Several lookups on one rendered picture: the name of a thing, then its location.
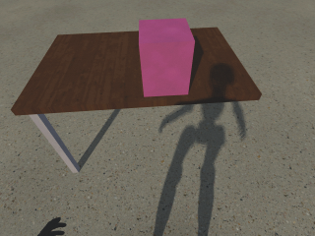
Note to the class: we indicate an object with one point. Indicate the robot left hand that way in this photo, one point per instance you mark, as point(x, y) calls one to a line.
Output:
point(53, 224)

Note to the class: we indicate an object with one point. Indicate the carton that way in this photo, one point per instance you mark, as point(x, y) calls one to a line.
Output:
point(166, 49)

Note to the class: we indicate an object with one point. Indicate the table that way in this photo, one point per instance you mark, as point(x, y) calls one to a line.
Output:
point(102, 71)

